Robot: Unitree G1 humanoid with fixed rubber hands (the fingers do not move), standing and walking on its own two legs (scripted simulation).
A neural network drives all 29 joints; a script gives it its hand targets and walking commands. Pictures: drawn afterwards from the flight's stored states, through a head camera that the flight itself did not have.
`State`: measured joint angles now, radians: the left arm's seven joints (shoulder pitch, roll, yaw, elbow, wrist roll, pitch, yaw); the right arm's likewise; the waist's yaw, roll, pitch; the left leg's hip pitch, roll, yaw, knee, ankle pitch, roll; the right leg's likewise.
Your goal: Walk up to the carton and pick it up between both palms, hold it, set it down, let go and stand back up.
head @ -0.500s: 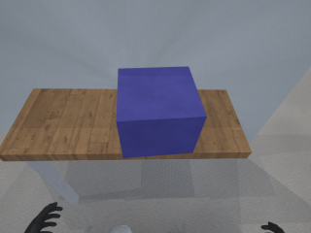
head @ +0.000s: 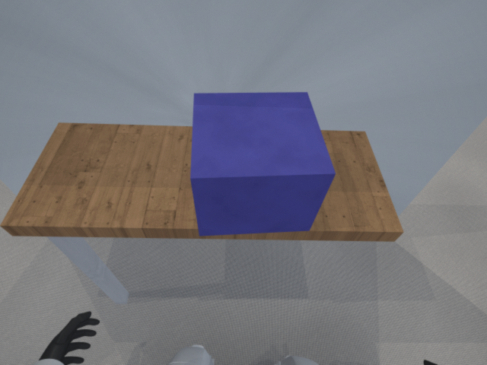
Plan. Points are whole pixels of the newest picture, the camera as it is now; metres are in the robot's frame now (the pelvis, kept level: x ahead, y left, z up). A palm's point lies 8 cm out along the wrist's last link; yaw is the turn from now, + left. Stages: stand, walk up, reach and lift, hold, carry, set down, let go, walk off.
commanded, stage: walk up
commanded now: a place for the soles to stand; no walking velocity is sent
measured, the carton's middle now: (253, 164) +0.48 +0.00 +0.02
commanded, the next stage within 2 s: none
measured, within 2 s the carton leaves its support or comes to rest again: neither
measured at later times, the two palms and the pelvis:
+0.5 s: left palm out of the picture +0.12 +0.29 -0.08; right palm out of the picture +0.08 -0.33 -0.07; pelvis -0.01 -0.02 +0.00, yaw +0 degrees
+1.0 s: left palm out of the picture +0.11 +0.27 -0.08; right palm out of the picture +0.08 -0.35 -0.07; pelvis -0.02 -0.04 +0.00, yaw +1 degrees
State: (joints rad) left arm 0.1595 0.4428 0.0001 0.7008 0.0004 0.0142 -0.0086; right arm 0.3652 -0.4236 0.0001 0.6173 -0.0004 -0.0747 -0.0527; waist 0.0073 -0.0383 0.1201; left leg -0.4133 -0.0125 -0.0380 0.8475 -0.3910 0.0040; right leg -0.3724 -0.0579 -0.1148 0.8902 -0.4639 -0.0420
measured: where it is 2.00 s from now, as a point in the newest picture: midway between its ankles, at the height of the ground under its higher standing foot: outside the picture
